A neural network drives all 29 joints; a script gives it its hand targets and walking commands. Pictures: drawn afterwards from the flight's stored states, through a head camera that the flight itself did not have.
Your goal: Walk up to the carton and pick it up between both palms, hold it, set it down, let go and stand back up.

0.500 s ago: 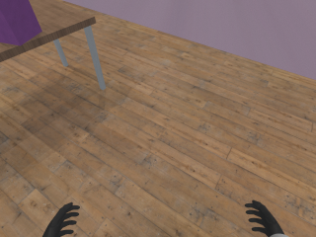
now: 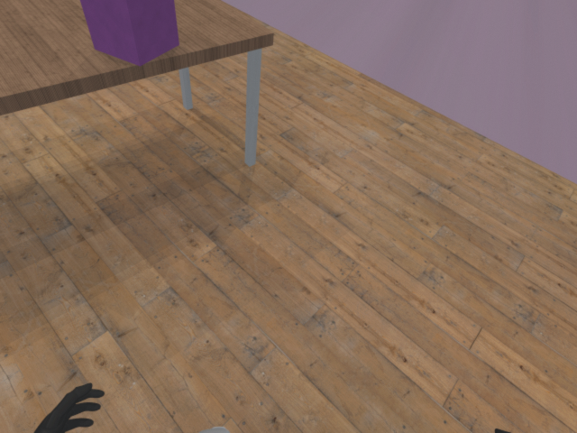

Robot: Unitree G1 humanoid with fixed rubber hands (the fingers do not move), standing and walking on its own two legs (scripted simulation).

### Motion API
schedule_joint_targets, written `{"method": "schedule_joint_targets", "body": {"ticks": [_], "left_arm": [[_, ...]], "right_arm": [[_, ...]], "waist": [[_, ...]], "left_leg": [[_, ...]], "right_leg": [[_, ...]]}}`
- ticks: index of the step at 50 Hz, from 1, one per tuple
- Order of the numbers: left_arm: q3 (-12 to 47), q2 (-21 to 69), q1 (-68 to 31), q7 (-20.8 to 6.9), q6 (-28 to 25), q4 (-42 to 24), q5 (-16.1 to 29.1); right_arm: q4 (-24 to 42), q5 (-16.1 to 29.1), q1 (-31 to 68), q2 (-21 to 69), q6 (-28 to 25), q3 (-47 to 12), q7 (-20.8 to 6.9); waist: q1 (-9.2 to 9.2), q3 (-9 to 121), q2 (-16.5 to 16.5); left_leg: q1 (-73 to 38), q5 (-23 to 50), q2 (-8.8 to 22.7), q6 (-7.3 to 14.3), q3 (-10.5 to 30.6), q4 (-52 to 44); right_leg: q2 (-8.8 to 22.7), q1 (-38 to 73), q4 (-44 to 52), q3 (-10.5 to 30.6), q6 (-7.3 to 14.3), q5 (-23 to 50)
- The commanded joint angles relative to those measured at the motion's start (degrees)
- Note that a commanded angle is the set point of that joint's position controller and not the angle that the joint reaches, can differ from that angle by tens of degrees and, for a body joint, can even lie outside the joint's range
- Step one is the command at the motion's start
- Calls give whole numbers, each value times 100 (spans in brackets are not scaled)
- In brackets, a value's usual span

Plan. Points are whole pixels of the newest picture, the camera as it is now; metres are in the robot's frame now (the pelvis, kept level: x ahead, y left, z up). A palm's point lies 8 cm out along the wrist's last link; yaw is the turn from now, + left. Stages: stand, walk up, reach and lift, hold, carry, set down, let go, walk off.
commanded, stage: walk up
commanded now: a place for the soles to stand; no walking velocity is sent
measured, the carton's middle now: (129, 3) +1.23 +0.47 +0.05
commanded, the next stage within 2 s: none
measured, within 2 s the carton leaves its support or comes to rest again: neither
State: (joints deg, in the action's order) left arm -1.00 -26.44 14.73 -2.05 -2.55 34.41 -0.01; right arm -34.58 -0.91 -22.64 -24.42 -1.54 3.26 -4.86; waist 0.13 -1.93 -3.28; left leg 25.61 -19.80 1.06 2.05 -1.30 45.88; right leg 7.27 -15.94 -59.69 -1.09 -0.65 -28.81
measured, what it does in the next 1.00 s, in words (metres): walks ahead, turning left: right foot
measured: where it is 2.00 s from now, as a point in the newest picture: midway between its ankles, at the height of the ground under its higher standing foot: (330, 311)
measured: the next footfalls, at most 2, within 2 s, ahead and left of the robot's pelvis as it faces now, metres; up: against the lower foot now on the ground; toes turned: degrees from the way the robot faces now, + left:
right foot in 0.76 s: +0.41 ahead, -0.07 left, +0.00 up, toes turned +28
left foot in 1.14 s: +0.38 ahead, +0.02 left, +0.00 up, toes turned +26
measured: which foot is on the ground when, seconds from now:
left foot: down 0.00-0.76, up 0.78-1.00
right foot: up 0.00-0.74, down 0.76-1.00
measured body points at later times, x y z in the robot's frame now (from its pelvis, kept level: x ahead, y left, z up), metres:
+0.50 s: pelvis +0.14 +0.02 +0.03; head +0.13 +0.09 +0.48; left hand +0.15 +0.35 -0.09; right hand +0.31 -0.27 +0.00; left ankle +0.05 +0.09 -0.71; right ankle +0.20 -0.11 -0.62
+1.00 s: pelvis +0.32 -0.11 +0.02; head +0.33 -0.13 +0.47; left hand +0.30 +0.23 -0.03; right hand +0.53 -0.38 -0.07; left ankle +0.21 +0.05 -0.63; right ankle +0.37 -0.10 -0.71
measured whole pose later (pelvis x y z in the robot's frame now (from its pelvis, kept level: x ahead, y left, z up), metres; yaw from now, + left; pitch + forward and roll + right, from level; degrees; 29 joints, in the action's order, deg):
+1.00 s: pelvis +0.32 -0.11 +0.02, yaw +28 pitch -4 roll +6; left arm -1.1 -25.9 14.0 -2.1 -0.7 34.3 0.0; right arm -36.3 -0.9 -27.0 -26.9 -4.0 1.3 1.6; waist -0.4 -2.5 -4.1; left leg 22.5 -21.3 -4.0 0.6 5.7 61.9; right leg -1.9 -16.9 -35.7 -2.5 1.5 -16.1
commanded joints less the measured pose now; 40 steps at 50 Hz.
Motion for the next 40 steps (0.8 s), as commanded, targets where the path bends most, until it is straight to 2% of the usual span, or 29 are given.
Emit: {"method": "schedule_joint_targets", "body": {"ticks": [1,2,3,5,7,9,12,19,26,29,31,32,33,34,35,36,37,38,39,40], "left_arm": [[-529,-779,-221,-11,-127,-352,-110],[-530,-742,-123,0,-85,-397,-97],[-526,-788,-2,2,-42,-367,-121],[-523,-833,-4,-7,32,-306,-185],[-525,-779,-140,-33,100,-280,-234],[-534,-785,-203,-50,155,-284,-259],[-556,-847,-250,-56,208,-288,-287],[-580,-933,-721,-28,234,-438,-360],[-606,-938,-1322,-3,152,-722,-389],[-626,-960,-1451,-6,68,-849,-382],[-654,-965,-1390,-9,-11,-840,-369],[-677,-970,-1285,-7,-47,-787,-367],[-717,-987,-1020,1,-80,-678,-365],[-779,-967,-368,27,-107,-430,-365],[-908,-1129,702,70,-156,-48,-382],[-1007,-1409,1136,130,-177,99,-341],[-1019,-1532,1023,130,-165,-28,-275],[-1017,-1465,428,116,-117,-157,-278],[-1059,-1548,-101,86,-13,-243,-234],[-1080,-1586,-327,80,13,-267,-247]], "right_arm": [[-29,165,-868,-1387,-442,556,493],[-68,181,-989,-1337,-441,513,526],[-39,194,-993,-1334,-448,488,548],[50,218,-1073,-1280,-469,448,583],[56,225,-1166,-1266,-492,434,608],[16,216,-1275,-1336,-502,432,634],[-5,212,-1414,-1346,-515,422,684],[-15,212,-1650,-1353,-488,392,838],[-48,166,-1635,-1449,-417,390,931],[-9,152,-1375,-1543,-414,415,954],[13,135,-1153,-1588,-437,427,956],[19,124,-1028,-1601,-447,427,953],[47,121,-789,-1622,-449,420,948],[112,132,-361,-1627,-451,393,941],[146,145,-80,-1472,-481,327,920],[57,127,-556,-952,-511,143,880],[-35,91,-1039,-883,-471,66,910],[-235,29,-1259,-1108,-405,99,938],[-388,-26,-1345,-1311,-340,134,922],[-468,21,-1252,-1502,-299,187,884]], "waist": [[214,368,1394],[141,505,1509],[92,657,1466],[97,788,1096],[104,689,787],[125,530,803],[142,355,878],[251,304,830],[407,260,795],[328,272,807],[229,343,847],[160,402,855],[-18,512,882],[-484,760,741],[-1061,1205,228],[-1031,1602,-1055],[-653,1719,-1257],[-330,1164,-824],[-180,675,-784],[-189,209,-956]], "left_leg": [[-2708,3400,746,-246,2462,-2451],[-2747,3882,661,-324,2230,-2350],[-2835,3937,651,-297,2210,-2332],[-3058,3718,687,-230,2215,-2329],[-2811,3400,640,-344,2243,-2425],[-2577,3089,544,-574,2368,-2567],[-2638,2776,477,-669,2686,-2536],[-3510,3215,574,-366,3456,-1892],[-3780,3561,534,258,3786,-1292],[-3628,3297,499,502,3813,-1025],[-3321,3058,413,578,3756,-839],[-3093,2961,351,601,3691,-715],[-2702,2981,267,585,3521,-515],[-1931,3305,43,376,2999,18],[-677,3030,-189,138,2445,1265],[1074,-477,-838,-68,1999,2184],[1548,-1295,-1033,-67,1568,2866],[1730,-1154,-754,-88,1263,2993],[1765,-1013,-542,-22,993,3165],[1632,-811,-309,-6,858,3243]], "right_leg": [[-253,-2361,-821,631,228,1003],[-285,-2250,-669,607,243,1137],[-362,-2191,-623,545,244,1377],[-439,-2407,-552,476,247,1710],[-462,-2478,-475,450,238,1868],[-534,-2476,-449,415,230,1995],[-578,-2710,-486,477,220,2084],[-593,-3552,-453,749,260,1702],[-667,-3863,244,806,299,745],[-539,-3667,941,966,390,561],[-448,-3138,1549,1036,481,801],[-423,-2735,1878,1042,545,969],[-452,-2063,2228,982,641,1097],[-529,-675,3003,873,812,1501],[-244,1232,3307,1092,927,2117],[614,2921,2959,2006,760,1929],[1424,2786,3501,3314,829,546],[1458,2231,4137,3590,853,-1251],[1611,1455,4857,3728,693,-2637],[1605,798,5138,3702,540,-2787]]}}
